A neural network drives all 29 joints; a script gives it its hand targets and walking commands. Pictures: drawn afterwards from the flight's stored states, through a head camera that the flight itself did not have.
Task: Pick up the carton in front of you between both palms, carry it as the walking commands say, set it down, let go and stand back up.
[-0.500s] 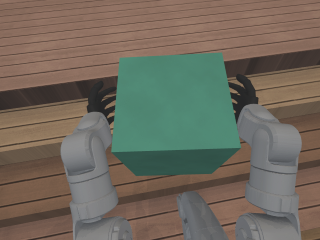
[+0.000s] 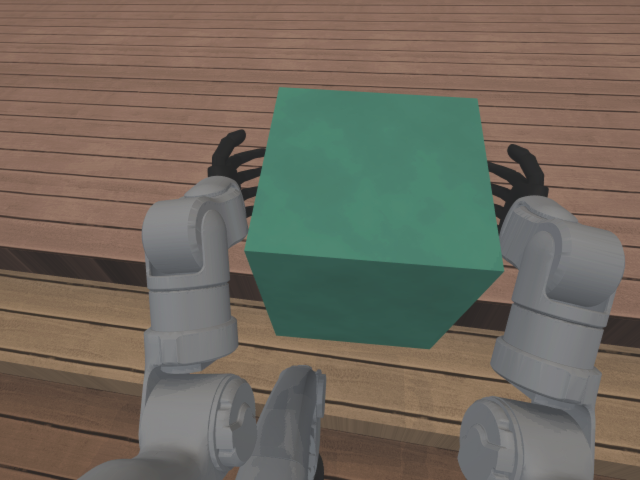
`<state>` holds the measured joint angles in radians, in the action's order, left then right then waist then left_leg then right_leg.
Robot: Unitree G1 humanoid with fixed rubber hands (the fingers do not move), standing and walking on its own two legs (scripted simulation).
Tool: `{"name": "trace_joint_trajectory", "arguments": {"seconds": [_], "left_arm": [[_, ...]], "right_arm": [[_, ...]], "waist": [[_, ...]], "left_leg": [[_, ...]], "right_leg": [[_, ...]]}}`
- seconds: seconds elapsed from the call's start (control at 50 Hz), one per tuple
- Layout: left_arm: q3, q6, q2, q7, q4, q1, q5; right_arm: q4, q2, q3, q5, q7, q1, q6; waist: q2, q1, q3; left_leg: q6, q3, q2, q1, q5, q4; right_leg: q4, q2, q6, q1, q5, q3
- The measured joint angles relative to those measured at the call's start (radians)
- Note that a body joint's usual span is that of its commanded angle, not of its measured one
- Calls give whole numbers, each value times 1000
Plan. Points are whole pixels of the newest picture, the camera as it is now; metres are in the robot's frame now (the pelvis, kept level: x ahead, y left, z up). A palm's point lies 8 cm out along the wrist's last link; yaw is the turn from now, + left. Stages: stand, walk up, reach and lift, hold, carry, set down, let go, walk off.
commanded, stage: carry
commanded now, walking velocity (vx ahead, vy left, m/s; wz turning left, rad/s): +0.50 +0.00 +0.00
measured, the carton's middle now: (363, 233) +0.39 +0.05 +0.11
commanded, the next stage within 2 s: none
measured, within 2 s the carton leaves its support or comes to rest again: neither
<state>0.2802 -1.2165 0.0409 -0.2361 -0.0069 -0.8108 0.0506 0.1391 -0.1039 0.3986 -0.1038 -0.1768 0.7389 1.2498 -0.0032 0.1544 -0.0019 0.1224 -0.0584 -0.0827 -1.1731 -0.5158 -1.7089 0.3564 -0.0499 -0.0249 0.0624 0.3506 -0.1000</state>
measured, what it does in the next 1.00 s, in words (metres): climbs: left foot 0.13 m higher, then right foot 0.13 m higher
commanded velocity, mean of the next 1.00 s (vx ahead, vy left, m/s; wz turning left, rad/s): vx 0.50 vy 0.00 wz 0.00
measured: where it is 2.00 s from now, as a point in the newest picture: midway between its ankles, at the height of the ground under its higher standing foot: (376, 131)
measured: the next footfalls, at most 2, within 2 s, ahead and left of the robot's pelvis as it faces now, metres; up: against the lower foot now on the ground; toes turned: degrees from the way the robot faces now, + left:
left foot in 0.04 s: +0.21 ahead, +0.14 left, +0.13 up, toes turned +6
right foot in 0.44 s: +0.49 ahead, -0.06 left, +0.26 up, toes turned -6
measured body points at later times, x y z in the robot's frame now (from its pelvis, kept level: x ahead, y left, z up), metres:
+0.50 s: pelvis +0.37 +0.03 +0.15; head +0.40 +0.06 +0.60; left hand +0.74 +0.19 +0.30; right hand +0.75 -0.11 +0.32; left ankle +0.19 +0.13 -0.57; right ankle +0.46 -0.05 -0.48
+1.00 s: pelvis +0.72 +0.10 +0.31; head +0.75 +0.09 +0.76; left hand +1.13 +0.19 +0.46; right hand +1.07 -0.11 +0.45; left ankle +0.85 +0.17 -0.35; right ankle +0.58 -0.03 -0.23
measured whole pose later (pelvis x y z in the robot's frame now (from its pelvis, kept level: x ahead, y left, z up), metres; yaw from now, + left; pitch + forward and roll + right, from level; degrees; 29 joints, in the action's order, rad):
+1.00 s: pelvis +0.72 +0.10 +0.31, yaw +0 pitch +2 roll +3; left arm 0.44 -1.27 0.10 -0.15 -0.01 -0.80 -0.08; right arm -0.01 -0.08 0.32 -0.03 -0.21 0.76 1.27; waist -0.03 -0.16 0.02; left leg 0.13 -0.19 0.04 -0.70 -0.29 -0.94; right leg 1.60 0.02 -0.05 0.48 0.25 0.12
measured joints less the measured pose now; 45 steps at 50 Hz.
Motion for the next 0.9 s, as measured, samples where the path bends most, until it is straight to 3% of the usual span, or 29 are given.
{"name": "trace_joint_trajectory", "arguments": {"seconds": [0.04,0.08,0.1,0.12,0.16,0.18,0.22,0.26,0.34,0.38,0.44,0.48,0.5,0.52,0.56,0.58,0.62,0.66,0.74,0.78,0.82,0.86,0.9], "left_arm": [[30,-15,5,18,-11,0,-18],[69,-22,14,43,-12,28,-46],[91,-28,19,54,-3,43,-59],[107,-31,20,65,6,45,-65],[134,-20,29,87,26,55,-90],[147,-16,45,96,40,71,-106],[163,-6,87,102,76,107,-132],[155,8,114,97,123,139,-148],[114,32,111,76,202,158,-158],[93,31,101,66,221,153,-154],[62,13,85,54,210,135,-152],[41,-3,78,55,173,133,-131],[27,-14,77,57,142,121,-118],[16,-20,77,49,118,106,-117],[-10,-9,69,24,82,88,-102],[-22,-6,65,19,74,93,-82],[-32,-10,52,3,74,109,-49],[-32,-9,27,-4,73,102,-13],[-31,9,-5,-9,46,30,26],[-22,4,-16,-10,24,-9,30],[-1,-11,-21,-3,2,-35,23],[36,-31,-14,12,-9,-36,-1],[77,-46,-7,40,-9,-26,-35]], "right_arm": [[-34,2,-17,-1,3,8,11],[-77,-5,-40,18,7,2,12],[-101,-8,-55,17,-1,5,12],[-110,-10,-67,20,-8,7,6],[-115,-14,-100,38,-29,-15,-22],[-113,-15,-112,51,-36,-37,-33],[-97,-8,-118,87,-37,-74,-41],[-85,6,-123,116,-37,-86,-54],[-63,31,-136,156,-38,-57,-82],[-56,44,-134,169,-38,-35,-82],[-57,55,-116,170,-34,-11,-57],[-60,49,-88,147,-21,-21,-34],[-57,46,-62,141,-13,-33,-21],[-52,48,-43,129,-4,-32,-7],[-53,47,-11,99,18,-16,-3],[-50,38,9,80,26,-20,-3],[-32,0,39,40,29,-32,-5],[-9,-30,47,9,22,-32,-11],[23,-17,28,-24,-2,2,-18],[15,0,15,-23,-8,22,-11],[-8,8,5,-12,-11,42,6],[-50,14,-11,0,-6,60,26],[-88,13,-34,19,-1,69,41]], "waist": [[-12,-50,-26],[-25,-134,-53],[-14,-182,-53],[-18,-228,-33],[-33,-297,10],[-40,-322,22],[-39,-350,40],[-23,-359,57],[-7,-359,52],[-5,-342,39],[8,-275,1],[29,-196,-37],[17,-148,-48],[16,-96,-41],[26,-15,-11],[31,20,-2],[26,67,13],[10,85,34],[-1,83,31],[-4,58,18],[-19,9,-5],[-15,-63,-35],[-9,-167,-32]], "left_leg": [[7,-64,-9,60,104,294],[21,-111,44,238,-4,436],[18,-115,70,370,117,588],[-1,-119,91,428,135,643],[-15,-121,111,504,89,692],[-20,-119,120,550,83,734],[-31,-110,128,656,96,851],[-43,-98,123,767,119,974],[-51,-65,102,950,132,1168],[-67,-46,87,1047,134,1264],[-79,-38,46,1191,191,1445],[-61,-42,-3,1191,258,1406],[-66,-36,-21,1128,316,1267],[-67,-2,-31,1040,375,1043],[-86,150,53,807,291,447],[-80,186,102,707,252,207],[-47,182,155,536,200,-70],[-20,136,157,387,155,-156],[11,46,90,108,19,-179],[18,12,44,20,-14,-65],[22,-47,18,36,69,234],[24,-95,35,144,162,498],[19,-120,77,285,303,665]], "right_leg": [[-108,-43,4,-76,-50,5],[-28,-97,-3,-50,-113,10],[127,-113,-3,20,-199,29],[374,-109,6,115,-222,86],[936,-7,10,333,-133,221],[1145,39,-2,424,-105,240],[1374,87,-30,580,-67,210],[1449,97,-58,717,-24,150],[1532,57,-102,977,133,60],[1485,21,-111,1079,179,36],[1082,-6,-128,1067,65,-40],[954,36,-141,909,164,-88],[808,57,-147,773,47,-93],[701,82,-99,674,47,-91],[638,107,-89,593,87,-94],[594,116,-92,545,84,-92],[475,124,-79,432,65,-74],[352,112,-56,313,44,-50],[165,70,-35,126,37,-9],[58,44,-17,28,30,7],[-67,4,-3,-68,-7,13],[-76,-33,-7,-110,-50,15],[177,-72,-9,-46,-115,38]]}}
